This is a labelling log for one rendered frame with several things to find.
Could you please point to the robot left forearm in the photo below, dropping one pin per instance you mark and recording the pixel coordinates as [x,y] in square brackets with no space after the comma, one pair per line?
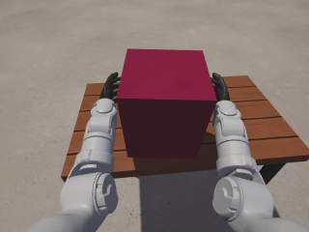
[98,143]

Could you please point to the right robot upper arm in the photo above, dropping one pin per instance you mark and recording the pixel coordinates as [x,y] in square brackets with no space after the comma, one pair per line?
[247,206]

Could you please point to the robot right forearm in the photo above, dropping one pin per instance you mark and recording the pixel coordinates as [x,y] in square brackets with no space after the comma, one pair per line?
[232,144]

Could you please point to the right robot hand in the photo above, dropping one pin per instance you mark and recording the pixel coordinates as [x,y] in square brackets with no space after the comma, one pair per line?
[220,88]

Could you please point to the table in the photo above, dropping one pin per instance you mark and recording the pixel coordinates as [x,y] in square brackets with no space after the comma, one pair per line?
[272,142]

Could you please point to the carton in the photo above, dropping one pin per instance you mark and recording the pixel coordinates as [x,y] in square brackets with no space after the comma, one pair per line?
[165,101]

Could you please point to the left robot hand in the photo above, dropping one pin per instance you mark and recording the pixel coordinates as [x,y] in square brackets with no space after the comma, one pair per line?
[109,87]

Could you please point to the left robot upper arm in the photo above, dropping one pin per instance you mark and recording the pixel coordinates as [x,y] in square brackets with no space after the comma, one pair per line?
[86,200]

